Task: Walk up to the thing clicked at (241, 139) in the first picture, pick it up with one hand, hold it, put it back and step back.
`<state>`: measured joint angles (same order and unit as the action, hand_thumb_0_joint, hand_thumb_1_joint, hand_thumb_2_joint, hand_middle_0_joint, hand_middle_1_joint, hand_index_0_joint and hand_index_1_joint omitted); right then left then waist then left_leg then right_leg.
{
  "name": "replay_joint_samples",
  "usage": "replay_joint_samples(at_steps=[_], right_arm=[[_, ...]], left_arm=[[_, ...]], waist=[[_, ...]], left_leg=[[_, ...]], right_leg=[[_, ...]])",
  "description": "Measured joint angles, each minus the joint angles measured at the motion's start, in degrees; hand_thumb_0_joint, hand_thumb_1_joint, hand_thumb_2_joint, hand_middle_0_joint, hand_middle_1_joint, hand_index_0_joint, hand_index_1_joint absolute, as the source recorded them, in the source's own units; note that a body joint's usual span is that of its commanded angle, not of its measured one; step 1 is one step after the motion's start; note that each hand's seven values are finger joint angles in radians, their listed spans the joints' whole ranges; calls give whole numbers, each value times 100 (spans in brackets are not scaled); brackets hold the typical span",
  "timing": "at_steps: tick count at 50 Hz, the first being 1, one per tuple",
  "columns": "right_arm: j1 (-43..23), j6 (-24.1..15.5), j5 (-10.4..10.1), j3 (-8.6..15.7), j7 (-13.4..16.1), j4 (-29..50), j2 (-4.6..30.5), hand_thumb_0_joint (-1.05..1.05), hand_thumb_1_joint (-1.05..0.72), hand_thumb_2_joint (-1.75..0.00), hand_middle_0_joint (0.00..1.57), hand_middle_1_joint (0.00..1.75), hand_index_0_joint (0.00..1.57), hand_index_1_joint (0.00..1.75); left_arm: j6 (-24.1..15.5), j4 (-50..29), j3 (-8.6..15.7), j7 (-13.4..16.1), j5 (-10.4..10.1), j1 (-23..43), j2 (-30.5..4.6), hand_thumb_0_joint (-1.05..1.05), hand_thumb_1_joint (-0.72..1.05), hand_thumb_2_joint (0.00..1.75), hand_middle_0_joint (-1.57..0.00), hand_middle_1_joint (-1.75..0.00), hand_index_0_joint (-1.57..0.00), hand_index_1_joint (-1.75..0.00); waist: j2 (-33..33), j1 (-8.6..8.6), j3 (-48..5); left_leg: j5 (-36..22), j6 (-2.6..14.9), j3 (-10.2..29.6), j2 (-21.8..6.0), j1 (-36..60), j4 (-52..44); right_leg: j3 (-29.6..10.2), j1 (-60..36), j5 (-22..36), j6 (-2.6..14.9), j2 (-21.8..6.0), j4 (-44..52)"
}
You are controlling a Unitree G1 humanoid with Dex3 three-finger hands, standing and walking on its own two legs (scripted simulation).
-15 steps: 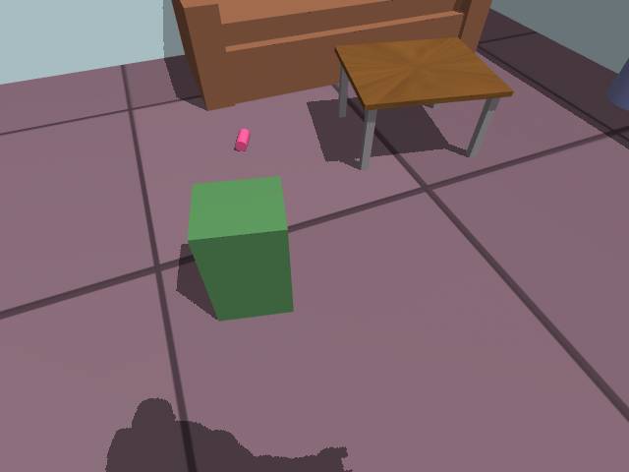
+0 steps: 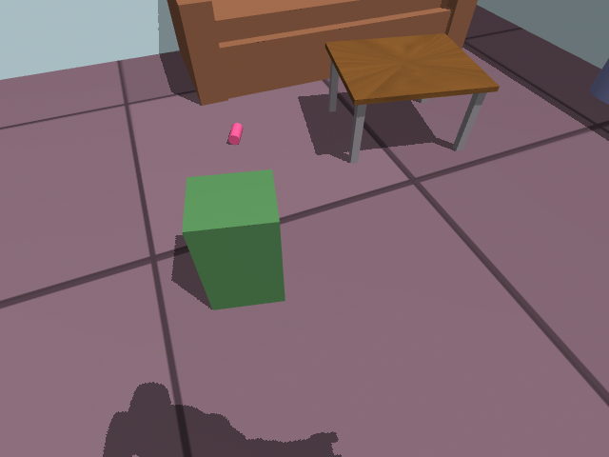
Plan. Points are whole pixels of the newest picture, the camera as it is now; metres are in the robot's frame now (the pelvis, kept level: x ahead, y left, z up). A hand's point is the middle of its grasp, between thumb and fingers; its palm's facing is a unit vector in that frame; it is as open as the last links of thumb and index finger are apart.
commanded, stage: stand
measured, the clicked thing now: (235, 133) +1.79 +0.44 -0.75
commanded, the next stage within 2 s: walk up in 0.82 s
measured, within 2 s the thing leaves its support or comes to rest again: neither
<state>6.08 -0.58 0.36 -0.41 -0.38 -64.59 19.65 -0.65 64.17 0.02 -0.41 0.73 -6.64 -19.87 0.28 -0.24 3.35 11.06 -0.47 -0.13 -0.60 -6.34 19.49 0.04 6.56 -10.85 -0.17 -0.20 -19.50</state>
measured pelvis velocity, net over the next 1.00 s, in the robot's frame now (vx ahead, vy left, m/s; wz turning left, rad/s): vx -0.01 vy -0.03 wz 0.21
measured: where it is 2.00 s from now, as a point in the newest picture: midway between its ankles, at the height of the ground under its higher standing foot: outside the picture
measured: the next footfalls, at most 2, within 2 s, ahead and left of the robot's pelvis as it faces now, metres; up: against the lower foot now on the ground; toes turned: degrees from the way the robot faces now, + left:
left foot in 1.52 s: -0.02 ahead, +0.07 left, +0.00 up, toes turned +40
right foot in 1.86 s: +0.19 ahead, -0.08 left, +0.00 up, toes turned +47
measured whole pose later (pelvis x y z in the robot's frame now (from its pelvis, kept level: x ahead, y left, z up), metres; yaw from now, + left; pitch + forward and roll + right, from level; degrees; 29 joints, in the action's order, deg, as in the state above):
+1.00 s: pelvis -0.01 -0.03 -0.01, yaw +12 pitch +0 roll +1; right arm 13.3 0.7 1.4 3.0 0.2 -56.6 20.2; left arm 1.8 52.7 4.5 -1.7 0.8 0.0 -22.6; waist 1.5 1.5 7.6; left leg 8.4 -2.0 11.8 2.7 -13.3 21.6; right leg -1.9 16.5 -26.7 1.8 2.6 -40.2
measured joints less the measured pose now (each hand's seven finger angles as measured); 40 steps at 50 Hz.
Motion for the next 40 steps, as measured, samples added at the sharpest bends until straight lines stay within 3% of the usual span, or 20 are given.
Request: replay_joint_samples(at_steps=[40], right_arm=[[22, 7, -5, 8, 7, 3, 26, 0, -91, -90, 20, 30, 20, 30]], left_arm=[[3, -14, -2, 9, -5, -4, -6, 1, 90, 90, -21, -30, -21, -30]], waist=[[-19, 6, -25]], left_leg=[[1, -28, 12, -23, 110, -100]], right_leg=[[13, -107, -9, 24, 21, 91]])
